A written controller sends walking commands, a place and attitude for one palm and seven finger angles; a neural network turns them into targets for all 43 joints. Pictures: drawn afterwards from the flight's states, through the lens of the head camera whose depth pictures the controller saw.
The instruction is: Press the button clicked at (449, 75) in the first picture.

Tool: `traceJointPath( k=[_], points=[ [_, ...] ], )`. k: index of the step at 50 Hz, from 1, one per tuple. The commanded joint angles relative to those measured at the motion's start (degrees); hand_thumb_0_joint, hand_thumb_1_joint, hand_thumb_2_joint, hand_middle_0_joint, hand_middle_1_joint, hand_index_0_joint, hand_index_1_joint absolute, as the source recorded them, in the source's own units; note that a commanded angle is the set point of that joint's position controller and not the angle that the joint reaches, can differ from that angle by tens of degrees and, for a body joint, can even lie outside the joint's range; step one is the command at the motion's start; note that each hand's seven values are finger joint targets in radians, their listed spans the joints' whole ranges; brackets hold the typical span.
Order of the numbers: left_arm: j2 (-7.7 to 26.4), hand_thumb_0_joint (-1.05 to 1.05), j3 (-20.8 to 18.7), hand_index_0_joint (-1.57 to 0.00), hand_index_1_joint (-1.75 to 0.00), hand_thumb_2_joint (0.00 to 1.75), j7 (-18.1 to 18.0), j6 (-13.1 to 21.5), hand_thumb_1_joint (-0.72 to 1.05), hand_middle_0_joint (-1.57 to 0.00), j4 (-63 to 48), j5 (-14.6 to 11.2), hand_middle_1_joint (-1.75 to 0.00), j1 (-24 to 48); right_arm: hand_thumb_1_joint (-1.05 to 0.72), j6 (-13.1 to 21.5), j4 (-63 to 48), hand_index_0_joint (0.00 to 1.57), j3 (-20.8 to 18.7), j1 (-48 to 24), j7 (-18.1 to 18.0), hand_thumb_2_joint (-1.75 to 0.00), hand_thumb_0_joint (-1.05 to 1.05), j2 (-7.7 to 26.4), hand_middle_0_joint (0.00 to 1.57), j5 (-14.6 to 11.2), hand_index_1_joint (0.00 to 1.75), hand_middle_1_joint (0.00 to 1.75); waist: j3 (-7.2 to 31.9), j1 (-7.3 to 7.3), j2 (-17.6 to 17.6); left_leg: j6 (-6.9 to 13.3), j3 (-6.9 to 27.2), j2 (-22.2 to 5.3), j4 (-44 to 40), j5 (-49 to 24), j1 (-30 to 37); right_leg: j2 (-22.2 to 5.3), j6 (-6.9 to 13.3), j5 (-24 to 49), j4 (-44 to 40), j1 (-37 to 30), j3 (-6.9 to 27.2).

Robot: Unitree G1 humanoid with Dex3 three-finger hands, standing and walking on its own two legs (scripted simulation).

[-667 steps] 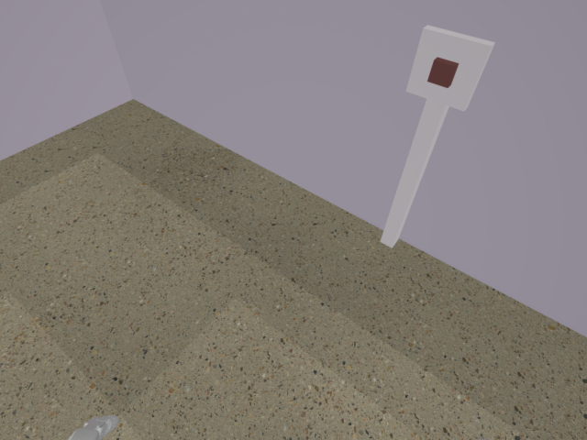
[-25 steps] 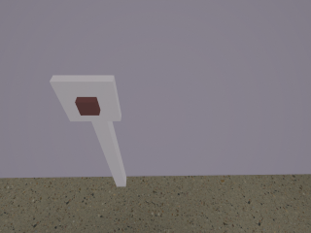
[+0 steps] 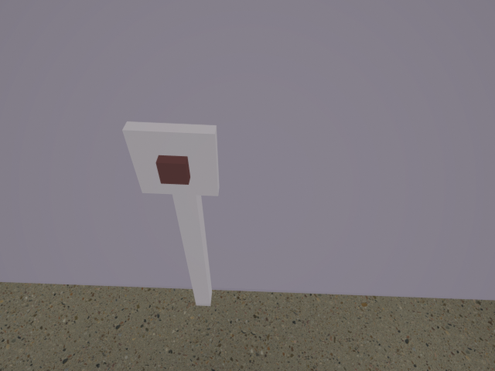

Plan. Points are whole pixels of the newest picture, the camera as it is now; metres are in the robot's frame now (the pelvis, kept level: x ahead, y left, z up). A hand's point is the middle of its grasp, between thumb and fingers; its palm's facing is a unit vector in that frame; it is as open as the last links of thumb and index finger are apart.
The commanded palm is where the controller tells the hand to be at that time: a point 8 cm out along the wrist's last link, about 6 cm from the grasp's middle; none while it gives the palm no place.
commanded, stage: come to a stop and stand still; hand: left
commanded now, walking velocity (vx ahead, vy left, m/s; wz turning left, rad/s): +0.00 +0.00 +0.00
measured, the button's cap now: (174, 169) +0.49 +0.19 +0.04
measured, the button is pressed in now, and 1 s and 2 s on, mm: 0 0 0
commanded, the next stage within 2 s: look again from close up in 0.08 s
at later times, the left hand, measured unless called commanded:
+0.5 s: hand out of the picture +0.07 +0.21 -0.15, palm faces -0.01 -0.95 -0.31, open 7.3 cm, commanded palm none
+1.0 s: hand (135, 322) +0.20 +0.19 -0.01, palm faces +0.31 -0.94 -0.13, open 6.9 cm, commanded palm +0.11 +0.23 -0.05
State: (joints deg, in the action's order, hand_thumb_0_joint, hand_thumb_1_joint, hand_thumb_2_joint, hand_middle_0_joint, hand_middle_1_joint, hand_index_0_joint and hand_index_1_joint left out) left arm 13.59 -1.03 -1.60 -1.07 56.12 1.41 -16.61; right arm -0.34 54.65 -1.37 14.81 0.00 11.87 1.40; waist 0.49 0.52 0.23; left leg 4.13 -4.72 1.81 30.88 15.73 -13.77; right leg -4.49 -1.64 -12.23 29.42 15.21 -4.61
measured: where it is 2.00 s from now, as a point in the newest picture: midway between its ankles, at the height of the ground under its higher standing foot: outside the picture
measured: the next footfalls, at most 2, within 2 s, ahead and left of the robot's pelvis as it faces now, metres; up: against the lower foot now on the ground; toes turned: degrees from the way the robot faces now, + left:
none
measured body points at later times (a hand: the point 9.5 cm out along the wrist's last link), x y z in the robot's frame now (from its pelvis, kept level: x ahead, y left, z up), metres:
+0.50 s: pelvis +0.01 -0.02 +0.01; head +0.00 -0.02 +0.46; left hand +0.07 +0.26 -0.13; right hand +0.08 -0.31 -0.13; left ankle +0.01 +0.07 -0.73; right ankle +0.04 -0.15 -0.73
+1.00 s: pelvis +0.00 -0.05 +0.00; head +0.01 -0.06 +0.44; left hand +0.17 +0.24 +0.00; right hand +0.14 -0.30 -0.11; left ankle +0.02 +0.07 -0.73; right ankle +0.04 -0.15 -0.73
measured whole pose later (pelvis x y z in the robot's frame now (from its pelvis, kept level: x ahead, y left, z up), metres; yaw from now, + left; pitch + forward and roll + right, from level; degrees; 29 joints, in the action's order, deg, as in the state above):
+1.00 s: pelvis +0.00 -0.05 +0.00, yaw +1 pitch +1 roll +1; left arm 12.6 -12.6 2.9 18.8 20.2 -12.3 -18.8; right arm 12.4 44.2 -1.6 13.4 -2.0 14.2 -1.4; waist 0.7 -0.5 -1.1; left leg 0.2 -2.8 -0.2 33.1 15.7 -18.6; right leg -2.8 1.5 -15.1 34.8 21.1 -6.3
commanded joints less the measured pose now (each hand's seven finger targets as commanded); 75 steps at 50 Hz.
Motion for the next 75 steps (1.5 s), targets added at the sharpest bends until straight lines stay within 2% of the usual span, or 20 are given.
traceJointPath(
  k=[1, 20, 39, 40, 41, 42, 43, 44, 45, 46, 47, 50, 52, 53, 55, 58, 62, 68, 72, 75],
  points=[
    [7.63, 0.00, -1.19, -0.20, -0.30, 0.90, -0.01, 1.86, 0.90, -0.20, -3.27, -0.03, -0.30, 1.32, -0.90, 1.95, -3.32, 0.20, -2.34, -1.82, -0.85, -0.90, 0.00, 11.85, 0.20, -0.32, 0.30, 0.30, -3.48, -0.42, -2.25, -0.62, 12.34, -9.53, -14.88, 3.41, -5.16, -1.19, 3.05, 1.47, -3.75, -3.32, 3.24],
    [13.28, 0.00, -0.63, -0.20, -0.30, 0.90, 0.35, 2.92, 0.90, -0.20, 0.82, -0.44, -0.30, 6.37, -0.90, 2.17, 2.68, 0.20, -1.19, -7.22, -0.10, -0.90, 0.00, 15.84, 0.20, -0.58, 0.30, 0.30, -0.70, -0.50, -0.52, -1.96, 9.26, -8.76, -14.96, -4.54, 1.05, -3.79, 3.22, 3.52, -9.95, -7.15, 5.67],
    [13.40, 0.00, -0.14, -0.20, -0.30, 0.90, 0.23, 3.21, 0.90, -0.20, 2.84, -0.64, -0.30, 7.88, -0.90, 1.84, 6.19, 0.20, -0.10, -7.46, -0.24, -0.90, 0.00, 15.21, 0.20, -0.63, 0.30, 0.30, -0.59, -0.56, 0.51, -2.98, 7.48, -8.91, -14.95, -8.23, 3.91, -4.42, 3.51, 6.95, -13.40, -8.92, 6.84],
    [7.20, 0.00, 0.41, -0.20, -0.30, 0.90, -2.01, 3.80, 0.90, -0.20, 4.37, -0.58, -0.30, 1.02, -0.90, 2.65, 3.56, 0.20, 0.57, -4.96, -0.08, -0.90, 0.00, 9.50, 0.20, -1.21, 0.30, 0.30, -0.74, -0.31, -0.02, -4.09, 3.77, -9.89, -5.60, -9.24, 1.98, -6.59, 2.06, 21.56, -8.20, -7.47, 7.68],
    [27.49, 0.00, -21.82, -0.23, -0.33, 0.90, -0.85, 16.04, 0.90, -0.23, -71.31, -9.40, -0.33, 43.18, -0.90, 8.70, -15.63, 0.20, -1.88, -4.98, -2.37, -0.90, 0.00, 13.18, 0.20, -3.38, 0.30, 0.30, 20.65, -3.51, -7.39, -3.99, 6.05, -0.11, -10.48, -15.77, 12.26, 1.68, 3.87, 17.10, -5.47, -12.28, 3.51],
    [21.58, 0.00, -17.94, -0.25, -0.36, 0.90, -0.46, 14.12, 0.90, -0.25, -50.02, -6.32, -0.36, 9.09, -0.90, 12.84, -15.31, 0.20, -1.00, -10.09, -4.05, -0.90, 0.00, 11.99, 0.20, -2.70, 0.30, 0.30, 13.42, 3.57, -14.59, -3.15, 2.24, -1.46, -10.70, -19.07, 11.16, 2.76, 5.57, 8.35, -4.54, -9.31, 1.39],
    [16.45, 0.00, -14.11, -0.28, -0.39, 0.90, -1.82, 13.75, 0.90, -0.28, -47.36, -9.53, -0.39, 7.16, -0.90, 13.81, -12.88, 0.20, -0.66, -9.68, -4.19, -0.90, 0.00, 12.79, 0.20, -3.25, 0.30, 0.30, 9.36, 0.89, -15.30, -4.65, 2.59, -1.62, -9.68, -12.81, 6.42, 2.50, 5.21, 4.08, -5.32, -6.79, 0.03],
    [6.17, 0.00, -11.54, -0.31, -0.42, 0.90, -0.98, 11.57, 0.90, -0.31, -41.08, -11.22, -0.42, -2.45, -0.90, 14.29, -12.83, 0.20, -1.32, -6.72, -3.53, -0.90, 0.00, 8.90, 0.20, -4.11, 0.30, 0.30, 2.95, -0.56, -9.18, -4.46, 3.64, -1.81, -9.61, -8.56, 4.26, 2.97, 4.12, 1.84, -5.38, -2.34, -0.81],
    [5.78, 0.00, -11.40, -0.34, -0.45, 0.90, 0.47, 14.34, 0.90, -0.34, -48.39, -13.09, -0.45, 6.00, -0.90, 15.28, -17.44, 0.20, -1.74, -8.47, -3.29, -0.90, 0.00, 10.71, 0.20, -3.84, 0.30, 0.30, -3.51, -1.60, -5.79, -4.32, 5.12, -1.46, -7.78, -3.02, -0.67, 2.70, 3.30, -1.68, -4.87, 1.99, -0.72],
    [7.73, 0.00, -15.01, -0.36, -0.48, 0.90, 2.05, 17.49, 0.90, -0.36, -43.50, -13.43, -0.48, 0.26, -0.90, 15.78, -17.76, 0.20, -3.07, -7.61, -3.46, -0.90, 0.00, 11.02, 0.20, -3.43, 0.30, 0.30, -3.66, -1.03, 1.98, -4.09, 4.91, -1.68, -5.54, 1.51, -4.79, 2.82, 2.79, -8.07, -4.18, 5.79, -0.79],
    [3.13, 0.00, -12.93, -0.39, -0.51, 0.90, 4.36, 20.83, 0.90, -0.39, -39.38, -14.54, -0.51, -5.69, -0.90, 16.54, -19.03, 0.20, -2.97, -8.24, -3.23, -0.90, 0.00, 10.49, 0.20, -3.19, 0.30, 0.30, -6.63, -0.23, 6.55, -3.89, 4.85, -0.96, -2.56, 4.92, -10.03, 3.11, 2.41, -12.99, -2.35, 10.50, -0.82],
    [-0.95, 0.00, -13.12, -0.47, -0.60, 0.90, 12.49, 32.44, 0.90, -0.47, -35.08, -17.72, -0.60, -14.61, -0.90, 18.62, -22.41, 0.20, -3.94, -8.90, -1.79, -0.90, 0.00, 9.76, 0.20, -2.94, 0.30, 0.30, -2.06, 1.89, 14.67, -4.30, 3.88, -0.05, 9.09, 8.09, -21.94, 3.16, 2.19, -20.59, 6.95, 18.73, 1.18],
    [0.44, 0.00, -14.19, -0.53, -0.66, 0.90, 18.44, 40.04, 0.90, -0.53, -37.03, -19.61, -0.66, -13.80, -0.90, 20.36, -24.27, 0.20, -4.30, -8.93, -0.89, -0.90, 0.00, 9.69, 0.20, -2.98, 0.30, 0.30, 3.93, 2.27, 11.66, -4.46, 3.68, 0.18, 16.25, 8.41, -27.77, 2.58, 2.46, -21.04, 12.62, 21.14, 4.04],
    [3.10, 0.00, -16.92, -0.56, -0.69, 0.90, 21.04, 43.17, 0.90, -0.56, -37.92, -20.26, -0.69, -13.63, -0.90, 21.13, -24.54, 0.20, -4.52, -8.09, -0.23, -0.90, 0.00, 9.55, 0.20, -3.24, 0.30, 0.30, 7.02, 2.76, 6.82, -4.70, 3.68, 0.30, 19.21, 8.25, -29.84, 2.14, 2.89, -20.87, 14.96, 21.45, 6.12],
    [8.26, 0.00, -20.09, -0.61, -0.75, 0.90, 26.39, 47.62, 0.90, -0.61, -44.30, -22.22, -0.75, -8.30, -0.90, 22.63, -27.29, 0.20, -4.27, -8.90, -0.20, -0.90, 0.00, 9.77, 0.20, -3.44, 0.30, 0.30, 13.81, 2.01, 3.70, -4.40, 3.60, 0.20, 25.02, 9.30, -34.81, 1.22, 2.79, -22.55, 18.16, 22.01, 10.26],
    [13.32, 0.00, -23.87, -0.69, -0.84, 0.90, 28.32, 46.61, 0.90, -0.69, -55.19, -24.93, -0.84, -4.07, -0.90, 22.80, -29.55, 0.20, -3.83, -8.48, -1.51, -0.90, 0.00, 9.40, 0.20, -3.48, 0.30, 0.30, 19.36, 2.11, -1.59, -3.30, 3.77, -0.78, 29.64, 9.11, -37.43, 1.05, 2.40, -25.41, 19.28, 20.60, 14.24],
    [9.69, 0.00, -21.24, -0.81, -0.96, 0.90, 26.22, 40.94, 0.90, -0.81, -69.02, -25.55, -0.96, -4.77, -0.90, 21.74, -30.19, 0.20, -3.43, -7.58, -2.96, -0.90, 0.00, 8.30, 0.20, -3.71, 0.30, 0.30, 21.91, 0.62, -7.05, -2.09, 4.76, -1.51, 29.33, 2.97, -32.17, 2.31, 2.77, -15.35, 20.56, 19.65, 11.08],
    [6.01, 0.00, -16.04, -0.97, -1.14, 0.90, 24.69, 28.87, 0.90, -0.97, -67.97, -21.34, -1.14, -9.68, -0.90, 19.18, -28.28, 0.20, -3.60, -6.32, -3.96, -0.90, 0.00, 7.81, 0.20, -3.76, 0.30, 0.30, 17.31, -1.53, -3.85, -2.07, 7.08, -2.16, 27.05, -3.61, -30.22, 4.24, 2.59, -2.26, 22.95, 21.90, 4.77],
    [6.38, 0.00, -18.55, -1.08, -1.26, 0.90, 23.16, 23.35, 0.90, -1.08, -67.26, -21.13, -1.26, -14.67, -0.90, 17.51, -30.19, 0.20, -3.79, -6.82, -3.86, -0.90, 0.00, 7.67, 0.20, -3.96, 0.30, 0.30, 19.37, 0.55, -0.76, -2.69, 7.35, -1.86, 24.20, -5.08, -28.78, 4.24, 2.24, -0.24, 22.86, 19.39, 2.05],
    [6.45, 0.00, -20.04, -1.16, -1.35, 0.90, 20.73, 23.18, 0.90, -1.16, -69.61, -21.61, -1.35, -17.05, -0.90, 16.84, -31.34, 0.20, -3.61, -7.14, -3.53, -0.90, 0.00, 6.92, 0.20, -3.58, 0.30, 0.30, 21.10, 2.08, -0.56, -3.15, 7.37, -1.78, 22.78, -7.59, -26.80, 4.47, 2.47, 2.10, 23.46, 17.73, 0.64]
  ],
)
